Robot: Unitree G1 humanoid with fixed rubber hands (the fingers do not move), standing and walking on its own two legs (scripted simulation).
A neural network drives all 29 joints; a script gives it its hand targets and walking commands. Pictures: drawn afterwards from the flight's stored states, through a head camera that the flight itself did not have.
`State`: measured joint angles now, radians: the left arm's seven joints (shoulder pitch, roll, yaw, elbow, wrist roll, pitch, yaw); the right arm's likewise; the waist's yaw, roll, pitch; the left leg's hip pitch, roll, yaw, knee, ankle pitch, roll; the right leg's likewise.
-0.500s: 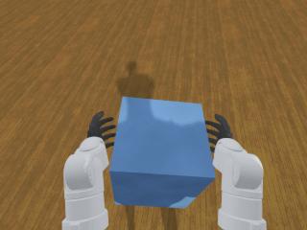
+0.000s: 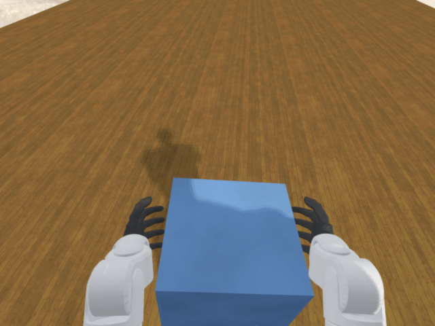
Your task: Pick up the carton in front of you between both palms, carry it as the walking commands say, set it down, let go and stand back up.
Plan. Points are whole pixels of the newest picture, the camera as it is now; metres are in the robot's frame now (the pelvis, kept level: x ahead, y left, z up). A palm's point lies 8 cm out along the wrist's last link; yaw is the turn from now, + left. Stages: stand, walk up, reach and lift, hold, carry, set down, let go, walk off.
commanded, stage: carry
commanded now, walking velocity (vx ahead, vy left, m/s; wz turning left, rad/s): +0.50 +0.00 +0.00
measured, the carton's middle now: (224, 263) +0.26 +0.00 +0.00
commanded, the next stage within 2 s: none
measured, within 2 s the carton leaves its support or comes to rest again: neither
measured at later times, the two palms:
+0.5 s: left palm (172, 129) +0.57 +0.12 +0.09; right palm (282, 120) +0.60 -0.16 +0.10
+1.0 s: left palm (170, 76) +0.87 +0.16 +0.09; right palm (254, 72) +0.89 -0.12 +0.11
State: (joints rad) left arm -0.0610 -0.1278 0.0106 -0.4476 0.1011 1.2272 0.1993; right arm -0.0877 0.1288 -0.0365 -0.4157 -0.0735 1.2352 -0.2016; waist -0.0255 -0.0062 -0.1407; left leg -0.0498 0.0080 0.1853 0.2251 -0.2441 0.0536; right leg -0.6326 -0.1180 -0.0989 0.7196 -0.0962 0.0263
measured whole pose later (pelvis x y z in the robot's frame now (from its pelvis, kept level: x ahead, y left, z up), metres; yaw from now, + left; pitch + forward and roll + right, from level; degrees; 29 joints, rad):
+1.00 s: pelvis +0.60 +0.01 -0.01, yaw +1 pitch +3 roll +1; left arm -0.23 -0.15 0.05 -0.43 0.11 1.27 0.27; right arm -0.24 0.15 -0.05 -0.43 -0.10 1.21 -0.21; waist 0.00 -0.04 -0.03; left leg -0.22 0.04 0.22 0.47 -0.29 0.02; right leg -0.37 -0.07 -0.16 0.43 -0.08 -0.01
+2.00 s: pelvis +0.66 +0.02 -0.02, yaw +3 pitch +3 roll -1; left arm -0.23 -0.15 0.14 0.17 0.25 0.80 0.06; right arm -0.24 0.15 -0.17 0.16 -0.26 0.74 -0.04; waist 0.00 0.01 -0.07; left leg -0.16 0.06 0.18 0.52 -0.41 0.00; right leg -0.33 -0.07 -0.17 0.55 -0.27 0.00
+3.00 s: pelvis +0.60 +0.03 -0.02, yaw +3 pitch +1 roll +0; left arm -0.26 -0.15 0.18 0.22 0.26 0.76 0.05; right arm -0.27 0.15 -0.20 0.23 -0.27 0.72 -0.04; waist 0.00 0.00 -0.09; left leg -0.24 0.04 0.20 0.55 -0.34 0.04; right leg -0.37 -0.10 -0.16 0.50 -0.14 0.00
